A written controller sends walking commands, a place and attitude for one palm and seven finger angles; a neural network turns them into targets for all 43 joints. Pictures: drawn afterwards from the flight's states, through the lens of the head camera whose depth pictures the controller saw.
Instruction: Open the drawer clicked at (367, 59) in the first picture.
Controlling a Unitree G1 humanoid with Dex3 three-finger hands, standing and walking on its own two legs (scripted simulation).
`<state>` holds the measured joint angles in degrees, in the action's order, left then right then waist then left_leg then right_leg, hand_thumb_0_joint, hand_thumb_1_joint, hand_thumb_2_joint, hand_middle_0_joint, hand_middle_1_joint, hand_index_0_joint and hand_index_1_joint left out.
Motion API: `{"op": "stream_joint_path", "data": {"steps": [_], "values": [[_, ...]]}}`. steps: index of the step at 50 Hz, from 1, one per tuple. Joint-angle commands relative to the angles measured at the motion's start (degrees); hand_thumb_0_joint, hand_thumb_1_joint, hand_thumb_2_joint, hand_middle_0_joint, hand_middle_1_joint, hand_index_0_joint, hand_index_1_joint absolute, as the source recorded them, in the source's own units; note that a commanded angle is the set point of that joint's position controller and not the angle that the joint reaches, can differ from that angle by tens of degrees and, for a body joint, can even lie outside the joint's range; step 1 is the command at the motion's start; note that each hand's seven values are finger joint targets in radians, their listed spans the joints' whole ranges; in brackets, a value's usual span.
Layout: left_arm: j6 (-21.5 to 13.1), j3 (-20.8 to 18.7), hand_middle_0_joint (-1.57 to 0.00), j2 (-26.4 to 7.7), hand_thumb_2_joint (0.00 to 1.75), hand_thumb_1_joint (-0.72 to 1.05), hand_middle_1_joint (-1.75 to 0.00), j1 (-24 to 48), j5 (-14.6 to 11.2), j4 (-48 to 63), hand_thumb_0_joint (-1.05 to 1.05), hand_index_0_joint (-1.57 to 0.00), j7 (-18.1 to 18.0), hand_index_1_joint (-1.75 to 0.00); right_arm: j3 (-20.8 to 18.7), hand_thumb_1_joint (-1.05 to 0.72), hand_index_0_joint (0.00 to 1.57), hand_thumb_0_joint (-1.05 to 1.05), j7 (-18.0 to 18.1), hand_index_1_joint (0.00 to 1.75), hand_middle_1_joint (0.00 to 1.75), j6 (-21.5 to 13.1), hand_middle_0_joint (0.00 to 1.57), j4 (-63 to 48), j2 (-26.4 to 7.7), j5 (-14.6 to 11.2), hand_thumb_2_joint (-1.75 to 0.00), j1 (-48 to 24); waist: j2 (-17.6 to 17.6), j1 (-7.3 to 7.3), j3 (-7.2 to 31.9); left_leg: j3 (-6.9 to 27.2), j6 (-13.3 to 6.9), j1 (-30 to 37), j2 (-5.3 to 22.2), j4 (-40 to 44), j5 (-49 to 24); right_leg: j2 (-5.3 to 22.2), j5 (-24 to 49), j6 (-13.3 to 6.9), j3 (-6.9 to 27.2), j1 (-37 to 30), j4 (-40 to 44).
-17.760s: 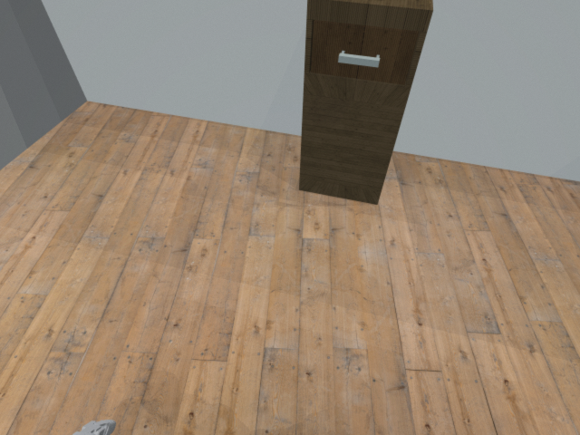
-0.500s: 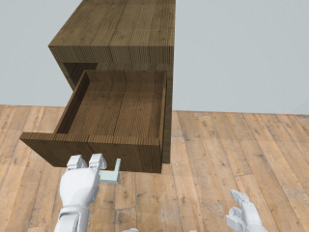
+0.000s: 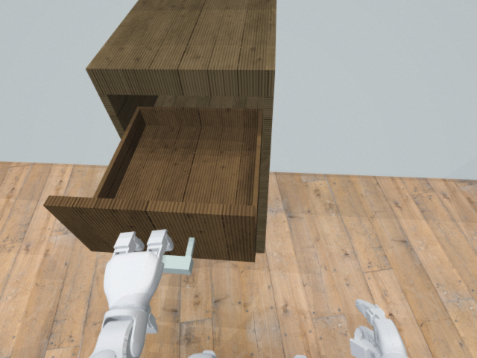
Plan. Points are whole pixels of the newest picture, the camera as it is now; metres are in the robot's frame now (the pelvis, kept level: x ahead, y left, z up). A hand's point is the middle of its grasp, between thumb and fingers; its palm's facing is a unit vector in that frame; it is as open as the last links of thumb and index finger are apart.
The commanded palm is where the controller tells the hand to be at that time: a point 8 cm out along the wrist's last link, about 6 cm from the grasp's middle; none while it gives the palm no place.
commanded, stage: lift the hand off the handle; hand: left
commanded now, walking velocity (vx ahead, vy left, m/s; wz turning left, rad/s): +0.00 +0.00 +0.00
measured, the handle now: (155, 251) +0.29 +0.18 -0.01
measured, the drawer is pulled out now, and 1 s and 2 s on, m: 0.30 0.30 0.30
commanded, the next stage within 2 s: draw the hand back to the body in 1.38 s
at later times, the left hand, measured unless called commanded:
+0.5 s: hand (146, 269) +0.25 +0.18 +0.02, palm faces +0.06 -0.13 -0.99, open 13.4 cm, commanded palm +0.22 +0.18 +0.09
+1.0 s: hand (133, 247) +0.25 +0.18 +0.10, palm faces +0.10 -0.14 -0.99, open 13.8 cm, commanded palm +0.22 +0.17 +0.16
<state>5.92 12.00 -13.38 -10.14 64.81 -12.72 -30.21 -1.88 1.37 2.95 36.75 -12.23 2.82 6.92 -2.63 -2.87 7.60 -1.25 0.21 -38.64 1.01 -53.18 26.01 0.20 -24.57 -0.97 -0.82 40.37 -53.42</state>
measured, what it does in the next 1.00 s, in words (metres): stands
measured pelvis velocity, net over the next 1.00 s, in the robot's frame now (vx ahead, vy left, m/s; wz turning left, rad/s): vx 0.02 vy -0.01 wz -0.01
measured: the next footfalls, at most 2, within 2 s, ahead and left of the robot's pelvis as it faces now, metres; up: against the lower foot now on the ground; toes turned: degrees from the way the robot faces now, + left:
none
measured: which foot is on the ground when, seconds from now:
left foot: down 0.00-1.00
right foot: down 0.00-1.00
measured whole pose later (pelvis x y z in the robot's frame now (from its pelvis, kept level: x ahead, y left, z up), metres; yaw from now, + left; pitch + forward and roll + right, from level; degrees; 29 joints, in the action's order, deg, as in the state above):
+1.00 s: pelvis +0.02 -0.01 +0.04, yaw +0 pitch +2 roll +1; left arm 6.9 12.0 -18.8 -14.7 59.3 10.2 -14.4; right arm -0.2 -0.2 4.7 36.4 -12.7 1.5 4.1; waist -4.8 -6.1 2.6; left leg -1.5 1.0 -15.9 1.1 -33.4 18.9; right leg -0.3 -18.7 -1.6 -0.6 18.7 -35.8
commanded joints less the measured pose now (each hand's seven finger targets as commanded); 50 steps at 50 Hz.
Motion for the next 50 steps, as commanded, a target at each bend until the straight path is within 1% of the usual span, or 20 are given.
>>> {"op": "stream_joint_path", "data": {"steps": [1,3,4,6,7,9,11,13,16,21,23,27,30,33,37,40,46,47,48,50], "values": [[-0.83,-0.42,-0.3,-3.88,0.3,-0.5,-1.2,11.58,0.66,9.36,0.0,-0.3,-1.92,-1.2,-1.64,-0.9,0.2,0.0,0.49,0.3,0.3,-2.61,0.2,-8.23,-5.76,-0.31,-0.9,-6.22,4.38,1.62,10.82,0.57,-1.33,7.81,-2.71,6.88,-10.01,-1.85,9.24,-1.63,-0.39,-4.21,9.13],[-0.84,-1.91,-0.3,-5.5,0.3,-0.5,-1.2,13.55,0.93,8.98,0.0,-0.3,-2.06,-1.2,-1.63,-0.9,0.2,0.0,0.81,0.3,0.3,-2.49,0.2,-7.97,-5.92,-0.27,-0.9,-6.0,4.79,1.42,11.65,0.58,-1.29,7.82,-2.67,7.0,-9.34,-1.89,8.27,-1.61,-0.24,-4.18,9.19],[-0.78,-0.66,-0.3,-4.37,0.3,-0.5,-1.2,14.24,0.9,8.73,0.0,-0.3,-2.03,-1.2,-1.66,-0.9,0.2,0.0,0.8,0.3,0.3,-2.57,0.2,-7.87,-5.82,-0.29,-0.9,-5.97,4.42,1.64,11.71,0.59,-1.35,8.08,-2.67,7.11,-9.28,-1.85,8.17,-1.65,-0.38,-4.07,9.22],[-0.85,-0.6,-0.3,-4.81,0.3,-0.5,-1.2,14.21,0.47,12.79,0.0,-0.3,-2.08,-1.2,-1.85,-0.9,0.2,0.0,0.65,0.3,0.3,-2.55,0.2,-8.54,-5.68,-0.35,-0.9,-6.19,1.66,0.97,14.43,0.48,-1.36,10.71,-2.73,7.55,-11.35,-1.91,9.75,-1.91,-0.27,-5.79,9.34],[-0.57,-1.36,-0.3,-5.75,0.3,-0.5,-1.2,14.42,0.21,13.87,0.0,-0.3,-2.03,-1.2,-1.83,-0.9,0.2,0.0,0.77,0.3,0.3,-2.42,0.2,-8.68,-5.8,-0.39,-0.9,-6.34,2.13,1.09,15.01,0.68,-1.29,11.41,-2.72,7.75,-12.15,-2.06,10.18,-1.97,-0.43,-6.58,9.47],[-0.47,-0.45,-0.3,-5.06,0.3,-0.5,-1.2,14.02,-0.84,16.1,0.0,-0.3,-1.51,-1.2,-1.67,-0.9,0.2,0.0,0.72,0.3,0.3,-2.39,0.2,-9.16,-5.6,-0.58,-0.9,-6.55,2.35,1.18,14.23,0.7,-1.41,12.48,-2.64,8.69,-12.2,-1.9,10.14,-1.76,-0.64,-7.41,10.44],[-0.57,-1.93,-0.3,-6.73,0.3,-0.5,-1.2,14.41,-1.16,16.86,0.0,-0.3,-1.2,-1.2,-1.4,-0.9,0.2,0.0,0.99,0.3,0.3,-2.31,0.2,-9.0,-5.59,-0.61,-0.9,-6.87,3.15,1.06,13.12,0.66,-1.46,12.68,-2.72,9.35,-12.09,-1.9,10.12,-1.63,-0.58,-8.19,11.16],[-0.57,-3.92,-0.3,-8.28,0.3,-0.5,-1.2,12.12,-0.95,17.84,0.0,-0.3,-1.1,-1.2,-1.25,-0.9,0.2,0.0,1.12,0.3,0.3,-2.18,0.2,-9.14,-5.49,-0.48,-0.9,-7.26,2.68,0.05,13.56,0.3,-1.34,13.31,-2.79,10.01,-13.46,-1.94,11.74,-1.68,-0.1,-10.06,11.65],[-0.08,-2.0,-0.3,-6.44,0.3,-0.5,-1.2,10.48,-1.72,18.91,0.0,-0.3,-0.23,-1.2,-1.1,-0.9,0.2,0.0,0.58,0.3,0.3,-1.97,0.2,-9.56,-5.28,-0.86,-0.9,-7.95,2.91,0.29,10.65,0.29,-1.27,14.1,-2.72,11.55,-13.48,-1.99,11.33,-1.66,-0.42,-10.93,13.03],[0.97,-1.56,-0.3,-6.82,0.3,-0.5,-1.2,9.96,-1.69,22.31,0.0,-0.3,1.58,-1.2,-1.02,-0.9,0.2,0.0,-0.08,0.3,0.3,-1.39,0.2,-9.99,-5.22,-1.08,-0.9,-8.63,3.03,-0.43,10.73,0.31,-1.24,16.76,-2.64,13.81,-15.65,-2.13,12.77,-1.75,-0.11,-14.07,14.53],[1.44,-0.69,-0.3,-6.24,0.3,-0.5,-1.2,7.9,-2.16,22.62,0.0,-0.3,2.68,-1.2,-0.74,-0.9,0.2,0.0,-0.38,0.3,0.3,-1.26,0.2,-10.15,-5.09,-1.23,-0.9,-9.04,3.26,-0.5,8.84,0.28,-1.28,17.45,-2.53,14.78,-16.05,-2.05,13.04,-1.68,-0.23,-14.87,15.51],[1.53,-2.14,-0.3,-8.24,0.3,-0.5,-1.2,7.3,-2.07,25.58,0.0,-0.3,4.45,-1.2,-0.51,-0.9,0.2,0.0,-0.57,0.3,0.3,-0.83,0.2,-10.29,-5.04,-1.33,-0.9,-10.01,2.78,-1.3,8.62,-0.03,-1.2,19.09,-2.74,16.38,-17.28,-2.14,14.66,-1.73,0.56,-17.86,17.03],[1.48,-3.22,-0.3,-9.14,0.3,-0.5,-1.2,5.07,-2.3,25.64,0.0,-0.3,5.73,-1.2,-0.21,-0.9,0.2,0.0,-0.8,0.3,0.3,-0.94,0.2,-10.04,-4.66,-1.46,-0.9,-10.46,4.1,-1.86,6.85,-0.44,-1.27,19.35,-2.89,17.42,-17.54,-2.05,15.84,-1.41,1.09,-19.35,18.14],[1.6,-3.25,-0.3,-9.36,0.3,-0.5,-1.2,4.78,-3.05,27.55,0.0,-0.3,7.18,-1.2,0.1,-0.9,0.2,0.0,-0.91,0.3,0.3,-0.86,0.2,-10.05,-4.51,-1.55,-0.9,-11.17,2.95,-2.11,5.8,-0.73,-1.3,20.58,-2.95,18.7,-17.75,-1.83,16.12,-1.3,1.48,-20.95,19.59],[1.41,-4.85,-0.3,-11.24,0.3,-0.5,-1.2,5.45,-3.82,29.58,0.0,-0.3,9.22,-1.2,0.18,-0.9,0.2,0.0,-0.77,0.3,0.3,-0.85,0.2,-9.85,-4.64,-1.62,-0.9,-11.66,3.73,-2.13,5.69,-0.88,-1.36,22.09,-3.06,20.04,-18.71,-1.72,17.57,-1.05,2.44,-23.4,21.54],[0.97,-3.43,-0.3,-10.49,0.3,-0.5,-1.2,6.56,-4.29,31.71,0.0,-0.3,10.87,-1.2,0.37,-0.9,0.2,0.0,-0.89,0.3,0.3,-0.99,0.2,-9.8,-4.53,-1.46,-0.9,-11.91,3.49,-1.97,4.47,-0.93,-1.65,23.23,-3.15,20.84,-18.73,-1.4,17.25,-0.73,2.06,-23.26,22.45],[0.16,-5.95,-0.3,-12.94,0.3,-0.5,-1.2,4.89,-4.78,34.93,0.0,-0.3,13.05,-1.2,0.4,-0.9,0.2,0.0,-1.23,0.3,0.3,-1.14,0.2,-9.73,-4.36,-1.54,-0.9,-12.16,3.16,-3.05,5.15,-1.1,-1.56,25.17,-3.16,22.43,-21.46,-1.35,20.57,-0.72,2.45,-26.36,23.74],[0.36,-5.87,-0.3,-12.84,0.3,-0.5,-1.2,4.12,-5.08,36.07,0.0,-0.3,13.47,-1.2,0.53,-0.9,0.2,0.0,-1.46,0.3,0.3,-1.04,0.2,-9.99,-4.55,-1.61,-0.9,-12.4,1.91,-3.33,5.8,-0.93,-1.33,25.76,-3.11,22.88,-22.6,-1.41,21.44,-1.03,2.59,-27.72,23.81],[0.53,-5.07,-0.3,-12.01,0.3,-0.5,-1.2,2.27,-5.18,35.85,0.0,-0.3,13.91,-1.2,0.79,-0.9,0.2,0.0,-1.72,0.3,0.3,-1.2,0.2,-10.03,-4.24,-1.66,-0.9,-12.28,2.68,-3.52,5.61,-1.17,-1.51,25.69,-3.1,22.89,-22.95,-1.18,21.89,-0.78,2.18,-27.93,23.65],[1.19,-4.42,-0.3,-11.7,0.3,-0.5,-1.2,4.43,-5.34,36.16,0.0,-0.3,14.88,-1.2,0.84,-0.9,0.2,0.0,-1.85,0.3,0.3,-0.71,0.2,-9.8,-4.56,-1.81,-0.9,-12.84,3.15,-3.11,3.69,-1.26,-1.45,25.54,-2.99,23.88,-22.65,-1.29,21.69,-0.6,1.88,-27.62,24.46]]}}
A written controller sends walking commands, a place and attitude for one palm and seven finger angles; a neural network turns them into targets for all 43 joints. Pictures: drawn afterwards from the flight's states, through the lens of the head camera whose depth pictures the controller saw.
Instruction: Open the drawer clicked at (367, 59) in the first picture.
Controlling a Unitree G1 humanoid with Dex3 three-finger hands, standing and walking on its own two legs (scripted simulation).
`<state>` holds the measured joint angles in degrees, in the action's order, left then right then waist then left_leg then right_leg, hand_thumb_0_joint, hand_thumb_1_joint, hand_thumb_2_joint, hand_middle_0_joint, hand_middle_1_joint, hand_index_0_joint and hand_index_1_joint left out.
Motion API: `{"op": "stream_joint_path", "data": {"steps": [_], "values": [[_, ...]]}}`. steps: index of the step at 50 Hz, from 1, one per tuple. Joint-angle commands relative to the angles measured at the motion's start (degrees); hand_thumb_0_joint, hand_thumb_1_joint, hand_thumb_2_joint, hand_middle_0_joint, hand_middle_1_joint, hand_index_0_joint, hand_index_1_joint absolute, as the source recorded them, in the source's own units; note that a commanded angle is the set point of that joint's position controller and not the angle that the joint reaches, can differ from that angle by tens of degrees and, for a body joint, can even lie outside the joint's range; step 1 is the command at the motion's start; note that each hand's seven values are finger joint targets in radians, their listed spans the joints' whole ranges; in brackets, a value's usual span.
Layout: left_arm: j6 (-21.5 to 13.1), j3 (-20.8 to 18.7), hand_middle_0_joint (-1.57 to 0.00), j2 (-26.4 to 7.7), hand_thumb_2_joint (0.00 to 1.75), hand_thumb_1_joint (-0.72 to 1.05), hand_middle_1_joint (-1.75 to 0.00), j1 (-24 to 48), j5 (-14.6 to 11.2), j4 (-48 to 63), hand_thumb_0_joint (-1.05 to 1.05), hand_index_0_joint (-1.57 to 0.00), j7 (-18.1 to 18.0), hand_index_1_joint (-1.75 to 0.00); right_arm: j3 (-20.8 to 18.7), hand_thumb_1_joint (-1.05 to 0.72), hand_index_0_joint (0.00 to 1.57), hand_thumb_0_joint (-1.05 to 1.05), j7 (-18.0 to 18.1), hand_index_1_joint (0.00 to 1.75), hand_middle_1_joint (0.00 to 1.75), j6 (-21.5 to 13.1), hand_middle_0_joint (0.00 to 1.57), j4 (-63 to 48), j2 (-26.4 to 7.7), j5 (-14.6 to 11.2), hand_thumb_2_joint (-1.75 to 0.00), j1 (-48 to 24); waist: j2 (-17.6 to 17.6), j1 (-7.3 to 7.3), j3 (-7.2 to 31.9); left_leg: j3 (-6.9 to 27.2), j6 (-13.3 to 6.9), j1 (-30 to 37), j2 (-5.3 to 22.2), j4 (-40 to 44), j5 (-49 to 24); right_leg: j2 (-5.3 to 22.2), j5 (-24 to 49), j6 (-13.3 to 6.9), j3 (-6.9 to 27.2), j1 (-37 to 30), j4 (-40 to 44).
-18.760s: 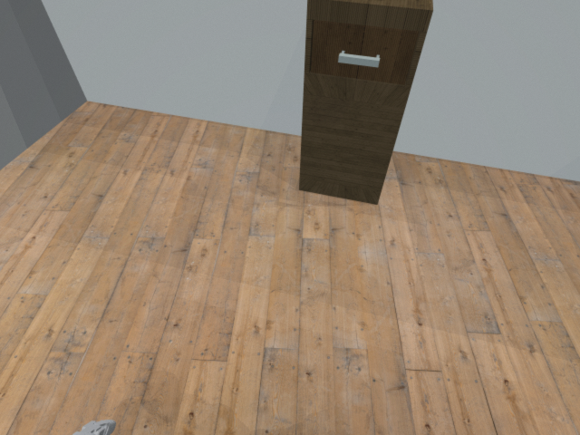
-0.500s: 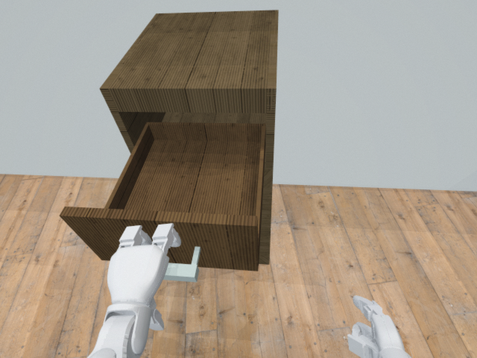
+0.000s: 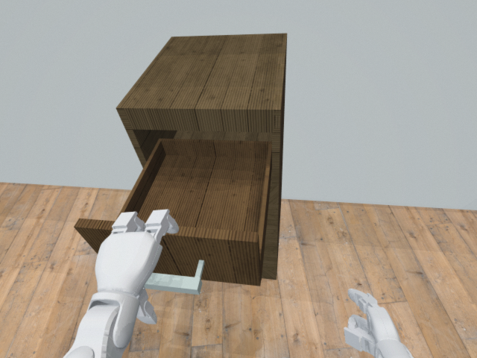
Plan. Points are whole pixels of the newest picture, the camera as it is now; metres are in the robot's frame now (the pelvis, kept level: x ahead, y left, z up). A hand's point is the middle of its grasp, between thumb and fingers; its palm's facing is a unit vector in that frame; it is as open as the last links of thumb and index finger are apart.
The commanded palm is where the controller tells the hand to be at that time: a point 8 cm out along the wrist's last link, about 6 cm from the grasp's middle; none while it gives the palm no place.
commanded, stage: lift the hand off the handle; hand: left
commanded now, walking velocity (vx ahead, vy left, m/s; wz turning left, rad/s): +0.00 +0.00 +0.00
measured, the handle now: (168, 272) +0.27 +0.20 -0.05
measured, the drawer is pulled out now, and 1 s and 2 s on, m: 0.30 0.30 0.30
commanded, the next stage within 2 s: draw the hand back to the body in 0.38 s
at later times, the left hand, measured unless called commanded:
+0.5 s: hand (138, 255) +0.23 +0.19 +0.10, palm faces +0.07 -0.15 -0.99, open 13.8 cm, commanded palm +0.20 +0.19 +0.15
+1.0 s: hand (101, 262) +0.21 +0.24 +0.11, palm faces +0.09 -0.12 -0.99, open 13.8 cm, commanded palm +0.17 +0.24 +0.17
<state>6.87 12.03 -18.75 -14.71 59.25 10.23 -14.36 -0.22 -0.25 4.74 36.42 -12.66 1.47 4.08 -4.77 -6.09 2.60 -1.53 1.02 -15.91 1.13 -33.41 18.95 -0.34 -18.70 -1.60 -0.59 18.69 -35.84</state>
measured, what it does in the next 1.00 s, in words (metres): stands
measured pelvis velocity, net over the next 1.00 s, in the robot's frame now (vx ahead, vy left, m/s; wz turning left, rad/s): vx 0.00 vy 0.01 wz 0.00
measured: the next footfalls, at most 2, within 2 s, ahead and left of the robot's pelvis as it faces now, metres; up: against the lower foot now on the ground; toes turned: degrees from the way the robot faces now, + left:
none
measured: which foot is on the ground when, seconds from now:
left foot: down 0.00-1.00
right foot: down 0.00-1.00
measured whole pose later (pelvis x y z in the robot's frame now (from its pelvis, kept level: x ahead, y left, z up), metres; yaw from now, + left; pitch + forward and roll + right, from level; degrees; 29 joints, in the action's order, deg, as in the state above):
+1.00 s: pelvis +0.00 +0.01 +0.01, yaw +0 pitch -2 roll +0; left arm 6.6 3.9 -25.3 -18.7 53.1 20.8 -5.2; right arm 1.4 0.1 6.2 36.1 -14.1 0.3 3.6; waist -5.9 -6.7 -0.3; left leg -1.6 0.1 -9.3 0.7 -25.7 14.9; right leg 0.0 -13.8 -0.5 -0.5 11.1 -26.4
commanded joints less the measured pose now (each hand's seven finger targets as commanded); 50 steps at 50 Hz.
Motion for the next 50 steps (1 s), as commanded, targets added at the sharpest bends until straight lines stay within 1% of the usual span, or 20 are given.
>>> {"op": "stream_joint_path", "data": {"steps": [1,6,7,8,12,13,14,18,22,23,24,27,28,29,33,42,43,47,48,50], "values": [[0.63,-4.47,-0.3,-6.72,0.3,-0.5,-1.2,9.93,0.13,13.83,0.0,-0.3,-0.59,-1.2,-0.85,-0.9,0.2,0.0,-0.34,0.3,0.3,-2.27,0.2,-9.5,-4.09,-0.69,-0.9,-10.27,4.66,0.14,8.35,-0.91,-2.25,3.16,-3.02,4.61,-15.53,-0.79,15.29,-0.03,1.59,-6.0,7.28],[1.7,-5.72,-0.3,-9.27,0.3,-0.5,-1.2,14.46,-0.1,14.89,0.0,-0.3,1.54,-1.2,-0.44,-0.9,0.2,0.0,0.07,0.3,0.3,-1.84,0.2,-9.27,-4.13,-0.9,-0.9,-10.92,5.51,-0.16,9.2,-1.07,-2.68,4.92,-3.04,5.97,-15.85,-0.58,15.41,0.28,1.68,-8.24,8.89],[1.85,-7.47,-0.3,-10.69,0.3,-0.5,-1.2,13.85,-0.67,15.93,0.0,-0.3,1.82,-1.2,-0.37,-0.9,0.2,0.0,0.12,0.3,0.3,-1.81,0.2,-9.56,-4.27,-1.05,-0.9,-11.53,4.53,-0.53,10.21,-0.86,-2.51,5.57,-2.82,6.21,-16.8,-0.66,16.44,0.0,2.19,-9.86,8.99],[1.71,-5.81,-0.3,-8.76,0.3,-0.5,-1.2,12.39,-0.62,15.95,0.0,-0.3,2.3,-1.2,-0.03,-0.9,0.2,0.0,-0.16,0.3,0.3,-2.16,0.2,-9.6,-3.86,-0.95,-0.9,-11.08,4.97,-0.85,11.4,-0.96,-2.74,5.78,-2.99,6.06,-18.37,-0.34,18.31,0.18,1.5,-10.51,8.22],[2.11,-8.74,-0.3,-11.17,0.3,-0.5,-1.2,10.31,-2.68,18.39,0.0,-0.3,3.83,-1.2,-0.06,-0.9,0.2,0.0,-0.6,0.3,0.3,-1.53,0.2,-9.75,-4.49,-1.51,-0.9,-12.18,4.2,-0.94,10.05,-0.74,-2.22,6.3,-2.61,7.54,-20.71,-0.67,22.47,0.11,2.07,-12.96,9.28],[2.38,-6.3,-0.3,-8.72,0.3,-0.5,-1.2,9.13,-2.36,18.17,0.0,-0.3,4.4,-1.2,0.35,-0.9,0.2,0.0,-0.96,0.3,0.3,-1.65,0.2,-9.93,-4.04,-1.38,-0.9,-11.87,5.96,-1.0,9.82,-1.12,-2.57,6.15,-2.67,7.42,-20.89,-0.29,21.96,0.45,1.16,-12.49,9.04],[2.34,-7.68,-0.3,-10.26,0.3,-0.5,-1.2,10.7,-3.06,18.84,0.0,-0.3,4.7,-1.2,0.02,-0.9,0.2,0.0,-0.98,0.3,0.3,-1.17,0.2,-9.25,-4.37,-1.6,-0.9,-11.73,6.0,-0.33,8.3,-0.79,-2.3,6.16,-2.48,8.47,-20.43,-0.64,21.66,0.39,1.38,-12.33,9.89],[3.14,-5.1,-0.3,-7.83,0.3,-0.5,-1.2,9.19,-2.67,16.83,0.0,-0.3,6.45,-1.2,0.59,-0.9,0.2,0.0,-1.44,0.3,0.3,-1.09,0.2,-9.85,-4.47,-1.74,-0.9,-12.0,6.77,-0.42,6.36,-1.37,-2.52,5.85,-2.32,8.82,-18.27,-0.51,17.27,0.59,0.88,-11.08,10.89],[1.86,-8.9,-0.3,-11.78,0.3,-0.5,-1.2,11.65,-2.57,19.81,0.0,-0.3,6.16,-1.2,0.2,-0.9,0.2,0.0,-0.9,0.3,0.3,-1.05,0.2,-10.22,-4.9,-1.6,-0.9,-12.69,4.78,-0.66,7.84,-0.98,-2.39,6.78,-2.24,8.98,-17.44,-0.8,16.69,0.31,1.9,-12.01,11.54],[1.37,-6.03,-0.3,-9.05,0.3,-0.5,-1.2,12.75,-1.8,19.2,0.0,-0.3,6.2,-1.2,0.62,-0.9,0.2,0.0,-1.01,0.3,0.3,-1.36,0.2,-9.99,-4.36,-1.18,-0.9,-12.04,4.71,-0.64,8.94,-1.21,-2.71,6.93,-2.61,8.67,-17.85,-0.3,16.07,0.35,1.25,-11.64,11.21],[0.77,-7.01,-0.3,-9.92,0.3,-0.5,-1.2,13.56,-2.54,17.99,0.0,-0.3,6.0,-1.2,0.13,-0.9,0.2,0.0,-0.76,0.3,0.3,-1.11,0.2,-8.97,-4.38,-1.33,-0.9,-11.69,4.8,0.14,6.36,-0.87,-2.43,6.84,-2.48,9.29,-17.13,-0.78,15.63,0.23,1.37,-10.45,12.02],[-0.2,-11.75,-0.3,-14.05,0.3,-0.5,-1.2,12.88,-2.78,19.66,0.0,-0.3,4.99,-1.2,0.0,-0.9,0.2,0.0,-0.23,0.3,0.3,-1.39,0.2,-9.46,-4.91,-1.32,-0.9,-12.32,2.58,-0.91,8.59,-0.62,-2.18,7.33,-2.35,9.1,-17.02,-0.82,15.62,-0.02,2.26,-12.0,12.12],[-0.31,-8.83,-0.3,-10.83,0.3,-0.5,-1.2,12.76,-2.17,19.11,0.0,-0.3,5.06,-1.2,0.45,-0.9,0.2,0.0,-0.4,0.3,0.3,-1.74,0.2,-9.53,-4.24,-1.01,-0.9,-11.87,3.21,-1.06,9.54,-0.86,-2.5,7.48,-2.63,8.86,-17.76,-0.32,15.56,0.07,1.13,-11.81,11.65],[-0.35,-9.84,-0.3,-11.57,0.3,-0.5,-1.2,12.45,-3.09,17.06,0.0,-0.3,5.02,-1.2,-0.03,-0.9,0.2,0.0,-0.19,0.3,0.3,-1.43,0.2,-8.39,-4.27,-1.3,-0.9,-11.61,3.44,-0.31,6.56,-0.6,-2.19,7.25,-2.48,9.66,-17.32,-0.88,15.23,-0.02,1.38,-10.76,12.51],[0.32,-8.85,-0.3,-10.83,0.3,-0.5,-1.2,12.93,-3.19,18.0,0.0,-0.3,5.67,-1.2,0.31,-0.9,0.2,0.0,-0.18,0.3,0.3,-1.67,0.2,-9.37,-4.56,-1.3,-0.9,-12.1,3.6,-0.74,8.36,-0.75,-2.45,7.39,-2.47,9.9,-17.0,-0.44,14.0,0.14,0.83,-11.41,12.45],[0.23,-15.35,-0.3,-16.16,0.3,-0.5,-1.2,5.89,-5.41,21.73,0.0,-0.3,6.64,-1.2,0.26,-0.9,0.2,0.0,0.3,0.3,0.3,-1.25,0.2,-10.53,-6.13,-1.7,-0.9,-12.45,2.68,-1.07,7.04,-0.35,-1.94,6.7,-1.67,10.74,-16.94,-0.83,15.29,0.19,0.98,-12.83,12.71],[0.07,-12.9,-0.3,-13.59,0.3,-0.5,-1.2,5.91,-4.7,22.29,0.0,-0.3,6.77,-1.2,0.69,-0.9,0.2,0.0,0.09,0.3,0.3,-1.47,0.2,-10.66,-5.41,-1.44,-0.9,-11.85,3.08,-1.16,7.9,-0.68,-2.22,7.08,-1.91,10.34,-17.65,-0.32,14.82,0.27,0.12,-12.34,12.43],[-0.48,-17.35,-0.3,-17.42,0.3,-0.5,-1.2,4.13,-6.27,23.04,0.0,-0.3,6.36,-1.2,0.21,-0.9,0.2,0.0,0.7,0.3,0.3,-1.51,0.2,-10.71,-6.34,-1.79,-0.9,-12.42,1.91,-0.85,6.05,-0.13,-1.86,6.79,-1.41,10.65,-15.72,-0.74,13.56,0.23,0.8,-11.64,13.14],[-0.65,-15.17,-0.3,-15.24,0.3,-0.5,-1.2,4.73,-5.48,22.99,0.0,-0.3,6.58,-1.2,0.71,-0.9,0.2,0.0,0.53,0.3,0.3,-1.66,0.2,-10.62,-5.73,-1.39,-0.9,-11.55,3.36,-0.91,6.54,-0.24,-2.1,6.87,-1.73,10.48,-16.28,-0.27,12.78,0.31,-0.11,-11.2,12.88],[-1.14,-16.51,-0.3,-16.45,0.3,-0.5,-1.2,3.16,-6.3,21.89,0.0,-0.3,6.78,-1.2,0.07,-0.9,0.2,0.0,0.96,0.3,0.3,-1.59,0.2,-10.04,-6.32,-1.35,-0.9,-11.07,3.23,-0.74,5.61,-0.42,-2.12,7.34,-1.8,10.65,-16.18,-0.35,13.63,0.53,0.22,-11.24,13.5]]}}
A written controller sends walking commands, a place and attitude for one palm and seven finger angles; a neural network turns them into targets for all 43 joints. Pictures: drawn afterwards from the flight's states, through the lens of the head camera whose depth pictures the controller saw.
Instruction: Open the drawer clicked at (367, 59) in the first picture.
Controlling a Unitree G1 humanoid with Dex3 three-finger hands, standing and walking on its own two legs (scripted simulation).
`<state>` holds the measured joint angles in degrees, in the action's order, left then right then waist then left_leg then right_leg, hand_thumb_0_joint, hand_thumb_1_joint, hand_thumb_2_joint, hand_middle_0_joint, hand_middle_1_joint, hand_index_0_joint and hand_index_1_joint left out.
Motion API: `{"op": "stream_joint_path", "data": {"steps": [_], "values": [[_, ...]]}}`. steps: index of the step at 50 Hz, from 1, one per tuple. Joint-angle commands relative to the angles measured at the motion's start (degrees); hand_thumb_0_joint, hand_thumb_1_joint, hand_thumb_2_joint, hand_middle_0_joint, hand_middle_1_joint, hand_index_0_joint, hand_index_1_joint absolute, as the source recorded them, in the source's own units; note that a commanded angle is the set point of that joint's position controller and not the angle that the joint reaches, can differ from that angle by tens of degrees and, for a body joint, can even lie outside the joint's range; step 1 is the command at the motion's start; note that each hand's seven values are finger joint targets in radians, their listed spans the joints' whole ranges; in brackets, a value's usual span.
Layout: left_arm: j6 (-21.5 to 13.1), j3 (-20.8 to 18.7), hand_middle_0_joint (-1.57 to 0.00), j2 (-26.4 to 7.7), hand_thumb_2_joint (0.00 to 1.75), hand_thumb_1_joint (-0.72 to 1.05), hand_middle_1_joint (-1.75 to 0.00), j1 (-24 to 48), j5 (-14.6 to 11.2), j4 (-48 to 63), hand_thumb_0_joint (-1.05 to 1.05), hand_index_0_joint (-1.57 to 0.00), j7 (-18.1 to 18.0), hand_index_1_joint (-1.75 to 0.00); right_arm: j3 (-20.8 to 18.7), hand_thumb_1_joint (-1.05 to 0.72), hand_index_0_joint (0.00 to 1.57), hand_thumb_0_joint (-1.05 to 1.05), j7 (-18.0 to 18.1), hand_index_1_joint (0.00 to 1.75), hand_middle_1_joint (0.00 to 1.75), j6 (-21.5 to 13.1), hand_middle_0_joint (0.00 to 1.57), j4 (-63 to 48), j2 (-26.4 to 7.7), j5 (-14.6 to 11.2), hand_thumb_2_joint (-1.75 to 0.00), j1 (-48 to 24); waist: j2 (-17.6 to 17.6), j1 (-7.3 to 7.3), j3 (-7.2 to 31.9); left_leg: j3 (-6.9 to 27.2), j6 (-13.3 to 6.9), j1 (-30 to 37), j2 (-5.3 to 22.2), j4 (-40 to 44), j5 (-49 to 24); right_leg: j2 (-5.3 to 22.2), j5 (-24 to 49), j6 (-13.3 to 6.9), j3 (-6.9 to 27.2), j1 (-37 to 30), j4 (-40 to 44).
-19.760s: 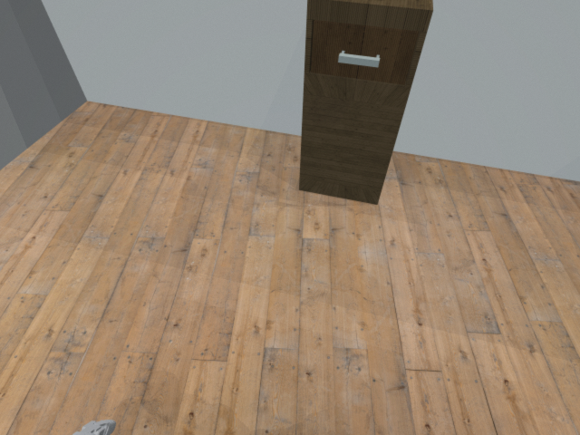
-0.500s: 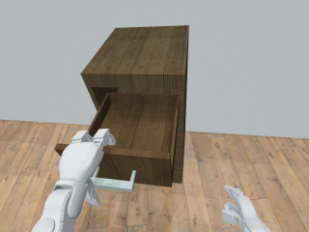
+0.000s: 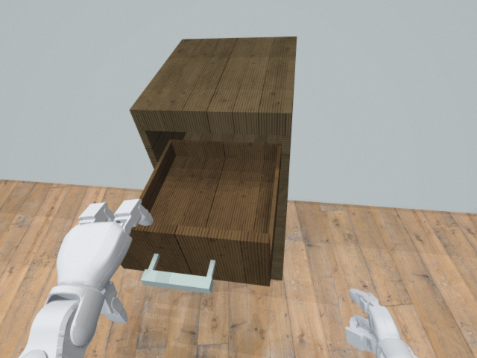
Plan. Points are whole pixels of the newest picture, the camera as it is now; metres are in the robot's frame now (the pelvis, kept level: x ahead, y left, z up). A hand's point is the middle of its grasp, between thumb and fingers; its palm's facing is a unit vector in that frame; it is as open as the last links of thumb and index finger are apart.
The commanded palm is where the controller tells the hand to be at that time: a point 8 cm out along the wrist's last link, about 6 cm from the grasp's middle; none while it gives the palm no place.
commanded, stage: draw the hand back to the body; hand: left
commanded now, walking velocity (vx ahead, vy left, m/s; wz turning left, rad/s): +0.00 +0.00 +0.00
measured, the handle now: (180, 271) +0.28 +0.18 -0.06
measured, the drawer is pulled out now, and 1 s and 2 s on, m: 0.30 0.30 0.30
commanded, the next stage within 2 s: step back with the hand held close in 1.08 s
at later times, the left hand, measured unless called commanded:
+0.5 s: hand (109, 240) +0.21 +0.21 +0.15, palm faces +0.34 -0.87 -0.36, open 12.0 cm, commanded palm +0.16 +0.26 +0.17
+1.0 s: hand (86, 248) +0.20 +0.24 +0.16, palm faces +0.43 -0.81 -0.41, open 7.8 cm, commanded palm +0.15 +0.28 +0.17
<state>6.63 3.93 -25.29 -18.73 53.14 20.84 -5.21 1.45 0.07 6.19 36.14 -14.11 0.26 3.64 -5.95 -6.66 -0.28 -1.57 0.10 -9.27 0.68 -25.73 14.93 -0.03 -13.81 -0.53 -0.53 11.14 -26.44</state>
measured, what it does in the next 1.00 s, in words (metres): stands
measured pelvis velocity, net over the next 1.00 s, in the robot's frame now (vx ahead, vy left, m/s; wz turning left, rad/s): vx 0.02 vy -0.01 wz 0.03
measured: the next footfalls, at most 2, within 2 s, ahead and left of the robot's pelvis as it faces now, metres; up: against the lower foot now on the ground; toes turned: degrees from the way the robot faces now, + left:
none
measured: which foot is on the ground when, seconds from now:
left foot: down 0.00-1.00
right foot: down 0.00-1.00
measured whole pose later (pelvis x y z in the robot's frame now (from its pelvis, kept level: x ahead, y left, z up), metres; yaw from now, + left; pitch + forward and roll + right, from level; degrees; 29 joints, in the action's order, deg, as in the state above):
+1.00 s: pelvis +0.02 -0.01 +0.00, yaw +1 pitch -3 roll +0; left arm -6.1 -16.3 -17.6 -30.9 -2.5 27.5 -6.6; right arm 0.6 4.7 -8.5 36.3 -11.8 0.5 9.0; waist -3.9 -4.0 -1.6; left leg 0.2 0.9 -4.9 1.5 -23.9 16.0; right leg -0.9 -14.5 -1.0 -2.3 5.3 -22.8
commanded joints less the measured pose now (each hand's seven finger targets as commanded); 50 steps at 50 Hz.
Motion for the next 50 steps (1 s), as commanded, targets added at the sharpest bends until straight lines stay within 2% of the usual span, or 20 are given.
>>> {"op": "stream_joint_path", "data": {"steps": [1,2,3,4,5,6,7,8,9,12,13,18,20,22,26,28,37,44,46,50], "values": [[-1.0,-9.18,-0.3,-10.93,0.3,-0.5,-1.2,7.48,-0.16,11.69,0.0,-0.3,-2.37,-1.2,-1.58,-0.9,0.2,0.0,0.81,0.3,0.3,-2.98,0.2,-9.82,-5.01,-0.21,-0.9,-10.91,4.51,-0.23,8.56,-0.26,-1.13,0.76,-1.34,2.95,-12.74,-0.68,9.56,-0.55,0.31,-3.82,4.1],[-0.77,-9.84,-0.3,-11.3,0.3,-0.5,-1.2,7.49,-0.77,12.66,0.0,-0.3,-2.22,-1.2,-1.41,-0.9,0.2,0.0,0.88,0.3,0.3,-3.02,0.2,-10.26,-5.14,-0.53,-0.9,-11.92,2.38,0.06,8.26,0.08,-0.88,0.53,-0.92,3.11,-11.59,-0.87,8.24,-0.77,0.63,-3.57,4.16],[-1.18,-8.06,-0.3,-9.63,0.3,-0.5,-1.2,8.05,-0.4,13.7,0.0,-0.3,-2.02,-1.2,-1.06,-0.9,0.2,0.0,0.71,0.3,0.3,-3.35,0.2,-10.47,-4.61,-0.17,-0.9,-10.83,3.15,-0.15,9.82,-0.1,-1.16,0.91,-1.17,2.92,-12.12,-0.31,7.77,-0.63,-0.25,-3.83,3.86],[-1.4,-9.66,-0.3,-11.14,0.3,-0.5,-1.2,6.65,-1.02,11.96,0.0,-0.3,-1.98,-1.2,-1.65,-0.9,0.2,0.0,1.05,0.3,0.3,-3.14,0.2,-9.66,-4.96,-0.24,-0.9,-10.81,4.38,0.2,7.99,0.06,-1.05,0.77,-1.03,3.26,-12.25,-0.73,8.37,-0.62,0.05,-3.58,4.27],[-6.13,-6.87,-0.3,10.51,0.32,-0.47,-1.18,6.26,-44.52,13.77,0.0,-0.3,-0.85,-1.18,-1.04,-0.9,0.2,0.0,2.22,0.3,0.3,-7.42,0.2,-14.52,-0.44,-1.15,-0.9,-7.29,11.63,5.41,3.31,0.2,-3.03,6.11,0.77,2.63,-7.24,-1.61,6.29,-0.38,-2.07,-3.13,4.97],[-9.04,-10.84,-0.29,3.38,0.33,-0.43,-1.15,1.96,-46.81,12.63,0.0,-0.29,-1.14,-1.15,-0.85,-0.9,0.2,0.0,3.2,0.3,0.3,-10.31,0.2,-13.22,-2.28,-0.54,-0.9,-7.17,13.15,4.2,4.56,0.33,-2.86,6.37,1.48,3.19,-5.55,-1.13,4.32,-0.08,-1.87,-3.64,4.92],[-10.81,-16.24,-0.29,0.0,0.34,-0.4,-1.13,-2.11,-51.2,14.09,0.0,-0.29,-1.69,-1.13,-0.26,-0.9,0.2,0.0,4.54,0.3,0.3,-11.43,0.2,-12.5,-2.83,-0.18,-0.9,-6.69,13.61,3.34,3.64,0.8,-2.2,5.16,1.41,4.15,-5.35,-0.75,2.91,0.09,-1.96,-4.32,6.02],[-12.7,-15.94,-0.29,0.4,0.36,-0.36,-1.11,1.38,-52.28,19.65,0.0,-0.29,-1.95,-1.11,0.06,-0.9,0.2,0.0,5.22,0.3,0.3,-13.01,0.2,-12.68,-2.32,0.08,-0.9,-6.15,7.92,3.01,6.04,0.21,-2.01,6.22,0.72,4.36,-6.94,0.05,3.87,0.06,-1.64,-5.52,6.55],[-13.76,-18.44,-0.29,-1.88,0.37,-0.32,-1.09,2.62,-53.18,21.31,0.0,-0.29,-2.67,-1.09,-0.11,-0.9,0.2,0.0,5.82,0.3,0.3,-14.03,0.2,-11.75,-2.74,0.57,-0.9,-4.92,4.86,3.21,5.62,0.28,-1.57,6.39,0.79,4.57,-8.32,0.33,5.41,-0.08,-1.68,-5.77,6.63],[-14.98,-19.86,-0.28,-1.4,0.42,-0.22,-1.02,0.66,-53.74,19.5,0.0,-0.28,-3.33,-1.02,-0.06,-0.9,0.2,0.0,5.89,0.3,0.3,-16.24,0.2,-10.09,-2.64,1.1,-0.9,-2.71,-0.64,3.19,2.22,0.01,-0.52,5.02,0.71,5.21,-10.34,0.4,6.96,-0.52,-1.9,-5.86,7.27],[-15.26,-18.41,-0.28,0.78,0.43,-0.18,-1.0,0.02,-54.02,18.97,0.0,-0.28,-3.13,-1.0,0.09,-0.9,0.2,0.0,5.68,0.3,0.3,-16.71,0.2,-10.1,-2.24,1.04,-0.9,-2.25,-0.41,3.38,1.38,0.18,-0.48,4.57,0.73,5.43,-10.71,0.5,7.36,-0.53,-2.17,-5.82,7.17],[-15.98,-18.7,-0.26,1.9,0.51,-0.01,-0.88,-4.5,-54.81,18.44,0.0,-0.26,-2.15,-0.88,-0.97,-0.9,0.2,0.0,4.76,0.3,0.3,-17.79,0.2,-9.77,-3.03,0.96,-0.9,-1.31,2.72,3.26,2.54,0.09,-0.45,4.75,1.25,4.96,-15.67,0.38,12.55,-0.38,-2.28,-7.5,6.46],[-16.19,-19.58,-0.26,1.35,0.54,0.06,-0.84,-5.54,-55.1,19.37,0.0,-0.26,-1.84,-0.84,-1.34,-0.9,0.2,0.0,4.48,0.3,0.3,-17.8,0.2,-9.85,-3.22,0.89,-0.9,-1.38,3.63,3.02,4.06,-0.05,-0.61,4.93,1.17,4.55,-17.23,0.42,14.44,-0.22,-2.14,-8.32,6.06],[-16.34,-20.47,-0.25,0.44,0.57,0.13,-0.8,-5.51,-54.94,20.51,0.0,-0.25,-1.77,-0.8,-1.57,-0.9,0.2,0.0,4.38,0.3,0.3,-18.07,0.2,-9.73,-3.44,0.86,-0.9,-1.74,1.36,3.02,3.73,-0.1,-0.38,5.03,1.03,4.25,-17.95,0.31,14.79,-0.35,-2.12,-7.8,6.32],[-16.51,-22.9,-0.25,-0.57,0.63,0.27,-0.7,-7.57,-55.22,20.04,0.0,-0.25,-2.03,-0.7,-2.01,-0.9,0.2,0.0,4.53,0.3,0.3,-17.79,0.2,-9.48,-3.39,0.69,-0.9,-1.16,4.4,2.84,5.38,-0.17,-0.58,5.33,1.11,3.7,-19.88,0.41,16.94,-0.07,-2.22,-8.39,5.61],[-16.69,-23.73,-0.24,-1.04,0.66,0.34,-0.66,-7.7,-55.21,19.81,0.0,-0.24,-2.13,-0.66,-2.2,-0.9,0.2,0.0,4.7,0.3,0.3,-17.95,0.2,-9.13,-3.26,0.56,-0.9,-1.08,2.65,3.09,4.88,-0.4,-0.42,5.7,1.1,3.69,-19.89,0.58,16.95,-0.05,-2.22,-7.76,5.9],[-16.58,-27.44,-0.22,-2.76,0.8,0.65,-0.46,-9.22,-55.69,18.65,0.0,-0.22,-2.42,-0.46,-2.94,-0.9,0.2,0.0,5.04,0.3,0.3,-17.66,0.2,-8.7,-3.25,0.11,-0.9,-1.64,3.32,2.9,4.33,-0.59,-0.44,5.56,0.89,3.51,-19.13,0.35,16.98,0.06,-1.97,-6.78,6.62],[-16.3,-25.85,-0.2,-1.53,0.9,0.9,-0.3,-8.29,-55.95,18.05,0.0,-0.2,-2.34,-0.3,-2.67,-0.9,0.2,0.0,5.06,0.3,0.3,-17.67,0.2,-8.93,-3.13,-0.11,-0.9,-1.55,3.56,3.31,2.86,-0.28,-0.65,4.85,0.94,4.0,-15.53,0.73,13.65,0.27,-2.15,-5.58,6.73],[-16.42,-26.8,-0.2,-2.3,0.9,0.9,-0.3,-8.64,-55.89,18.26,0.0,-0.2,-2.52,-0.3,-2.75,-0.9,0.2,0.0,5.16,0.3,0.3,-17.79,0.2,-9.04,-3.08,0.01,-0.9,-1.66,5.55,3.0,4.4,-0.27,-0.89,5.07,0.84,3.72,-15.73,0.77,14.21,0.32,-2.06,-6.28,6.45],[-16.57,-26.53,-0.2,-2.3,0.9,0.9,-0.3,-8.24,-55.77,19.78,0.0,-0.2,-2.59,-0.3,-2.55,-0.9,0.2,0.0,5.0,0.3,0.3,-18.12,0.2,-9.2,-2.83,-0.16,-0.9,-1.75,2.27,3.13,4.38,-0.13,-0.57,5.01,0.86,3.7,-15.45,1.03,13.56,0.09,-2.11,-5.95,6.08]]}}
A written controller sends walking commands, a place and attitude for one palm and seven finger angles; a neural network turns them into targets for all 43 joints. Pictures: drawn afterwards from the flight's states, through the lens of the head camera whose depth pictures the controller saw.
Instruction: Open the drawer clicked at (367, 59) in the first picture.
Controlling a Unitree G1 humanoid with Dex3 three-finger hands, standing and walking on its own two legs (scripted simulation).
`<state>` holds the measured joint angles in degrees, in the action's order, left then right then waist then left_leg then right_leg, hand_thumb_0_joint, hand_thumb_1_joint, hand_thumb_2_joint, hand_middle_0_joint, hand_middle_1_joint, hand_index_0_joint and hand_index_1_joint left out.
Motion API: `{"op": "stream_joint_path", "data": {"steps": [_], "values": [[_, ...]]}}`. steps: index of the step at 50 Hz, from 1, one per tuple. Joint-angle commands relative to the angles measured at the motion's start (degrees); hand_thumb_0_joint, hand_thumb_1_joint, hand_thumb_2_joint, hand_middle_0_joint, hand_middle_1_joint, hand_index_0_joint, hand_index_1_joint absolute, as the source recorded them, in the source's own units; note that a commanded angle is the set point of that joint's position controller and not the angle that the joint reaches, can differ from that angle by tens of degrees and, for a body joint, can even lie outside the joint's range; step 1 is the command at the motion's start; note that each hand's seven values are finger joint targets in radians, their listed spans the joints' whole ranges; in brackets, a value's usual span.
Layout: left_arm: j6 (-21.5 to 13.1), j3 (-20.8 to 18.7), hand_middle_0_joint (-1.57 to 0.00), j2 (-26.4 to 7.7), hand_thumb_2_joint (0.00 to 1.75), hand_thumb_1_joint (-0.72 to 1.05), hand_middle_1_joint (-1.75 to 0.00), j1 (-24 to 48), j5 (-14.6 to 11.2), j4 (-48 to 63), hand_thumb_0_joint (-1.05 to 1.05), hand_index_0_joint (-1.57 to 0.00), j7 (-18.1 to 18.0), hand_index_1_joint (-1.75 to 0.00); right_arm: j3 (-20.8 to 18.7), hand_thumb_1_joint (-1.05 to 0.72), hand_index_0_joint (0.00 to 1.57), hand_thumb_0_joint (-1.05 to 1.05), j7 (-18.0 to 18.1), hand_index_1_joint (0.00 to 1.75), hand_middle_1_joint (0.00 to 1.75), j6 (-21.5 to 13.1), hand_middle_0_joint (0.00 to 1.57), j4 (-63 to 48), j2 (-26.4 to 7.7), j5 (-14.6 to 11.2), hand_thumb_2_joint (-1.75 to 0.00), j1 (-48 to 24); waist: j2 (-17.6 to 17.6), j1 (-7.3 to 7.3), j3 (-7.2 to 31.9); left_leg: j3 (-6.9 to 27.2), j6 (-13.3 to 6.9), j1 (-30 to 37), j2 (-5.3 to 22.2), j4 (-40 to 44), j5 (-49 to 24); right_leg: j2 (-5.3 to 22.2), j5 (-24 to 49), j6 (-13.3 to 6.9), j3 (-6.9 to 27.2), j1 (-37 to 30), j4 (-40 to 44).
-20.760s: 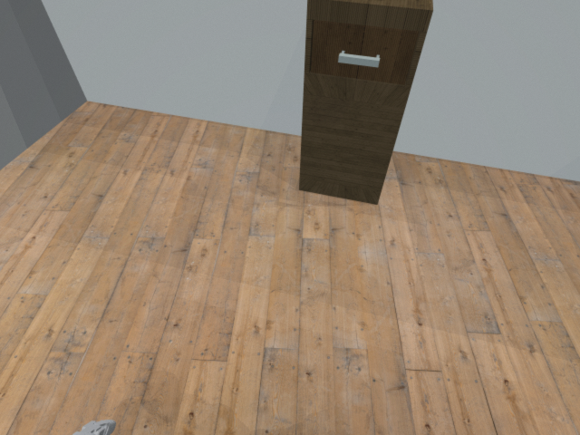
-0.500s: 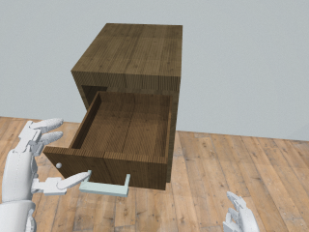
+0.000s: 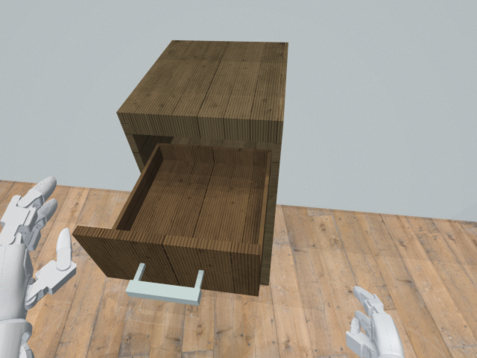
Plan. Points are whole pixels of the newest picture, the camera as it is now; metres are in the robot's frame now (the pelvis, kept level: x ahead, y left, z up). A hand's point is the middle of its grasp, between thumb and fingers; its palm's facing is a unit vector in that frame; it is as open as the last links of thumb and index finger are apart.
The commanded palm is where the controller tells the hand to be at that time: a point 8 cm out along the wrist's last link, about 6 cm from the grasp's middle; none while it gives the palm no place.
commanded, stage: draw the hand back to the body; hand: left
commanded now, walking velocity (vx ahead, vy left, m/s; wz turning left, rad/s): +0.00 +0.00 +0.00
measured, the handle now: (167, 282) +0.26 +0.18 -0.06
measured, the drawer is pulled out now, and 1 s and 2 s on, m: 0.30 0.30 0.30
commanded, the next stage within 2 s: step back with the hand held close in 0.08 s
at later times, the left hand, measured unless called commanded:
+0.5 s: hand (60, 273) +0.17 +0.25 +0.14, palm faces +0.29 -0.82 -0.50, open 7.4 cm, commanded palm +0.11 +0.30 +0.17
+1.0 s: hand (5, 336) +0.10 +0.26 +0.16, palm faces +0.41 -0.80 -0.43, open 7.4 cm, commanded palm +0.03 +0.30 +0.17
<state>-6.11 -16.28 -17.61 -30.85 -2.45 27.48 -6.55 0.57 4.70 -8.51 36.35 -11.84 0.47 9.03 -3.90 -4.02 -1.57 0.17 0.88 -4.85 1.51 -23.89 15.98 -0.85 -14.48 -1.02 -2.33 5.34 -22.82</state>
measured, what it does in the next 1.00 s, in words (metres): shifts its weight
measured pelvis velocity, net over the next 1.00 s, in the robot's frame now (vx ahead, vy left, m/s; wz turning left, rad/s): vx -0.10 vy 0.02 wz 0.01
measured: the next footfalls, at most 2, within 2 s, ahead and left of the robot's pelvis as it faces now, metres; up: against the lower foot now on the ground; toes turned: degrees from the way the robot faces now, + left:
right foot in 1.10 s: -0.08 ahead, -0.11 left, +0.00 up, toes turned -1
left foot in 1.36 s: -0.11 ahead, +0.13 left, +0.00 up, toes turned +1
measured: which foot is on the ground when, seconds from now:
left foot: down 0.00-1.00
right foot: down 0.00-0.94, up 0.96-1.00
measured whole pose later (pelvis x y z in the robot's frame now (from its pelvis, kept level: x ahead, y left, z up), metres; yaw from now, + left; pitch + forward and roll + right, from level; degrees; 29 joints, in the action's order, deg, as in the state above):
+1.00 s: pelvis -0.10 +0.02 -0.01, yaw +0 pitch +0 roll -1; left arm -12.1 -21.5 -20.8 -35.1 -1.4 34.1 -10.4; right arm 0.0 5.0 -5.9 33.7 -11.4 0.8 12.1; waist 0.0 0.7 -1.1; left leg 0.4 -1.0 -22.0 0.4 -34.3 12.6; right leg -0.4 -19.8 0.5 -1.3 23.3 -38.0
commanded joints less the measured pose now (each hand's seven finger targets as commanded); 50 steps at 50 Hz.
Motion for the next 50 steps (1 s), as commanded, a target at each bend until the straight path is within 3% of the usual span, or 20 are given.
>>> {"op": "stream_joint_path", "data": {"steps": [1,7,9,10,11,14,18,22,27,33,36,37,40,41,42,44,46,47,48,50], "values": [[-3.68,-6.85,-0.2,-10.27,0.9,0.9,-0.3,3.51,-0.24,12.3,0.0,-0.2,-1.36,-0.3,-1.62,-0.9,0.2,0.0,0.41,0.3,0.3,-3.4,0.2,-9.33,-5.08,-0.35,-0.9,-7.14,0.63,0.28,5.14,-1.77,-1.4,0.01,-0.01,1.88,-16.52,1.83,14.27,0.57,-0.38,-0.14,2.37],[-3.76,-6.9,-0.2,-10.29,0.9,0.9,-0.3,3.49,-0.24,12.28,0.0,-0.2,-1.34,-0.3,-1.82,-0.9,0.2,0.0,0.42,0.3,0.3,-3.65,0.2,-9.4,-5.1,-0.53,-0.9,-7.59,-0.06,0.47,4.42,-1.89,-1.32,-0.26,0.12,1.72,-14.57,1.97,12.43,0.5,-0.11,1.0,2.93],[-3.83,-6.61,-0.2,-9.66,0.9,0.9,-0.3,2.24,-0.33,11.56,0.0,-0.2,-1.33,-0.3,-1.82,-0.9,0.2,0.0,0.31,0.3,0.3,-3.6,0.2,-9.44,-4.88,-0.66,-0.9,-7.4,1.91,0.41,4.62,-1.71,-1.46,-0.62,0.29,1.72,-15.12,2.07,12.99,0.62,-0.46,0.72,2.15],[-6.47,-14.52,-0.2,-16.87,0.9,0.9,-0.3,8.63,-0.51,16.81,0.0,-0.2,-1.54,-0.3,-2.03,-0.9,0.2,0.0,0.12,0.3,0.3,-1.95,0.2,-11.47,-7.2,-0.84,-0.9,-5.02,3.68,3.19,0.44,0.1,-2.56,-4.65,0.9,-0.73,-12.17,4.9,17.25,0.36,5.33,5.83,4.81],[-6.69,-11.51,-0.2,-12.94,0.9,0.9,-0.3,4.11,-0.29,11.36,0.0,-0.2,-0.88,-0.3,-1.99,-0.9,0.2,0.0,0.06,0.3,0.3,-0.85,0.2,-10.12,-6.26,-0.76,-0.9,-5.36,7.01,3.69,1.68,0.44,-2.56,-4.34,0.52,-2.22,-10.32,6.44,16.87,0.11,5.16,6.46,5.14],[-7.53,-9.36,-0.2,-10.56,0.9,0.9,-0.3,-1.16,-0.18,11.05,0.0,-0.2,-0.41,-0.3,-2.34,-0.9,0.2,0.0,-0.08,0.3,0.3,0.57,0.2,-11.44,-6.47,-0.91,-0.9,-5.63,4.88,3.88,5.24,-0.02,-2.54,-4.49,0.52,-3.44,-11.7,8.04,18.37,-0.47,5.63,6.23,3.63],[-7.81,-10.51,-0.2,-11.56,0.9,0.9,-0.3,-5.7,-0.31,13.88,0.0,-0.2,-0.98,-0.3,-3.21,-0.9,0.2,0.0,-0.04,0.3,0.3,2.14,0.2,-12.88,-6.98,-1.08,-0.9,-5.77,2.59,3.79,10.76,1.05,-2.44,-4.88,2.55,-2.76,-22.82,7.07,24.32,0.17,3.35,2.5,-1.35],[-7.87,-12.7,-0.2,-13.81,0.9,0.9,-0.3,-7.04,-0.44,16.74,0.0,-0.2,-1.67,-0.3,-3.81,-0.9,0.2,0.0,0.37,0.3,0.3,3.14,0.2,-14.06,-6.9,-1.24,-0.9,-6.27,2.05,3.68,12.01,2.54,-2.23,-7.17,3.64,-2.58,-26.62,6.29,24.54,0.32,2.47,2.01,-4.09],[-8.34,-12.95,-0.2,-13.73,0.9,0.9,-0.3,-8.42,-0.46,20.26,0.0,-0.2,-2.37,-0.3,-3.94,-0.9,0.2,0.0,0.51,0.3,0.3,2.51,0.2,-14.8,-7.02,-0.88,-0.9,-5.49,-1.83,3.47,11.74,4.83,-2.63,-11.96,5.41,-0.85,-24.02,4.72,17.94,0.41,1.72,2.24,-7.43],[-8.83,-11.62,-0.2,-11.49,0.9,0.9,-0.3,-9.03,0.24,20.56,0.0,-0.2,-4.35,-0.3,-3.91,-0.9,0.2,0.0,1.09,0.3,0.3,0.32,0.2,-13.77,-6.93,0.95,-0.9,-2.9,-5.12,4.25,9.67,7.77,-4.09,-20.6,8.69,0.96,-17.78,2.89,3.36,0.48,1.45,2.66,-13.25],[-8.96,-10.93,-0.2,-10.66,0.9,0.9,-0.3,-7.52,0.25,20.26,0.0,-0.2,-4.84,-0.3,-3.76,-0.9,0.2,0.0,1.22,0.3,0.3,-0.53,0.2,-13.46,-7.06,1.04,-0.9,-2.29,-3.44,4.67,8.17,7.55,-4.23,-24.8,7.95,-1.89,-7.58,4.3,1.96,-0.28,3.98,4.02,-12.23],[-8.86,-11.7,-0.2,-11.88,0.9,0.9,-0.3,-6.41,0.34,20.91,0.0,-0.2,-5.23,-0.3,-3.91,-0.9,0.2,0.0,1.44,0.3,0.3,-0.58,0.2,-12.74,-7.16,1.11,-0.9,-1.78,0.33,4.94,8.03,6.86,-3.38,-24.13,6.31,-4.88,-4.08,5.82,4.18,-1.46,6.77,5.99,-8.45],[-9.21,-11.01,-0.2,-12.21,0.9,0.9,-0.3,-3.65,-0.18,19.53,0.0,-0.2,-4.73,-0.3,-3.95,-0.9,0.2,0.0,0.5,0.3,0.3,-0.65,0.2,-12.04,-6.82,-0.42,-0.9,-1.1,10.53,5.6,7.64,1.41,-0.99,-14.55,-1.88,-18.93,9.07,16.13,-5.97,-6.12,18.47,18.93,6.08],[-9.18,-11.27,-0.2,-12.71,0.9,0.9,-0.3,-3.1,-0.22,18.72,0.0,-0.2,-4.74,-0.3,-3.63,-0.9,0.2,0.0,0.27,0.3,0.3,-0.46,0.2,-11.37,-6.27,-0.47,-0.9,-1.33,12.84,5.3,7.57,1.04,-1.04,-12.04,-2.04,-20.75,8.01,17.86,-7.68,-6.73,17.35,20.6,7.38],[-8.88,-11.67,-0.2,-12.95,0.9,0.9,-0.3,-2.68,0.02,18.69,0.0,-0.2,-4.92,-0.3,-3.44,-0.9,0.2,0.0,0.29,0.3,0.3,-0.38,0.2,-11.21,-6.37,-0.21,-0.9,-1.88,11.69,5.52,7.36,0.98,-1.3,-10.45,-1.73,-18.71,6.55,17.18,-5.09,-6.68,16.43,21.0,6.63],[-8.84,-11.55,-0.2,-12.52,0.9,0.9,-0.3,-2.87,0.03,17.99,0.0,-0.2,-4.61,-0.3,-2.81,-0.9,0.2,0.0,0.36,0.3,0.3,-0.24,0.2,-11.28,-6.03,-0.38,-0.9,-3.02,9.27,5.31,5.35,2.99,-2.43,-11.4,1.18,-5.46,4.06,11.82,-3.72,-3.05,9.89,18.48,1.34],[-9.69,-11.8,-0.2,-12.66,0.9,0.9,-0.3,-3.27,0.33,18.96,0.0,-0.2,-4.59,-0.3,-2.7,-0.9,0.2,0.0,0.64,0.3,0.3,-0.32,0.2,-12.61,-6.77,-0.54,-0.9,-4.51,-3.87,4.49,3.47,11.26,-5.02,-21.34,8.84,6.1,7.66,4.34,-9.65,0.81,5.1,13.03,-8.18],[-10.05,-12.05,-0.2,-12.97,0.9,0.9,-0.3,-2.82,0.92,19.43,0.0,-0.2,-4.75,-0.3,-2.75,-0.9,0.2,0.0,0.7,0.3,0.3,-0.68,0.2,-13.02,-7.19,-0.77,-0.9,-4.85,-9.27,4.3,3.49,15.43,-6.56,-29.03,13.14,11.8,14.93,1.69,-10.87,1.54,2.56,7.13,-16.31],[-10.12,-11.22,-0.2,-11.47,0.9,0.9,-0.3,-3.11,1.57,19.95,0.0,-0.2,-5.37,-0.3,-2.76,-0.9,0.2,0.0,1.05,0.3,0.3,-1.14,0.2,-13.12,-6.65,0.52,-0.9,-3.8,-9.06,4.73,2.97,18.47,-8.07,-33.36,15.0,13.31,14.96,-0.61,-9.84,1.61,2.02,4.7,-22.05],[-9.88,-11.06,-0.2,-11.49,0.9,0.9,-0.3,-4.81,1.05,19.1,0.0,-0.2,-4.93,-0.3,-3.45,-0.9,0.2,0.0,0.36,0.3,0.3,-1.74,0.2,-12.14,-6.9,0.38,-0.9,-2.7,-5.63,4.2,5.09,13.44,-8.3,-26.58,13.91,5.62,-2.34,0.22,-10.4,1.24,3.3,7.9,-21.44]]}}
